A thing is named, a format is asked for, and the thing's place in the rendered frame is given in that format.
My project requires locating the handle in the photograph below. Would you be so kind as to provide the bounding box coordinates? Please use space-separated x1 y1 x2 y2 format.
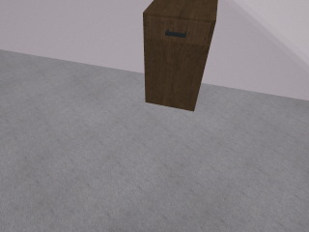
165 29 186 38

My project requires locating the drawer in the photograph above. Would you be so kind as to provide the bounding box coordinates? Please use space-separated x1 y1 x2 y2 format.
146 15 211 45

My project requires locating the cabinet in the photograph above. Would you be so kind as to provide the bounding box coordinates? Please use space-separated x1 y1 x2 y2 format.
143 0 218 112

